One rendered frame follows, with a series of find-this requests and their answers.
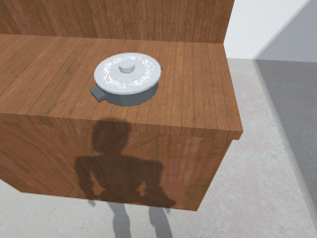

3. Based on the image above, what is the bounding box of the lid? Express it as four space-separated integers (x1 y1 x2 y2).
94 53 161 95

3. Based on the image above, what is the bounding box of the table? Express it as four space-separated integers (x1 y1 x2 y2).
0 0 244 211

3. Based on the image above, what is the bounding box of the pot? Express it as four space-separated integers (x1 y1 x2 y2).
89 66 163 107

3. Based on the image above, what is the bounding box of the knob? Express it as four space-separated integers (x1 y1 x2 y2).
119 59 135 72

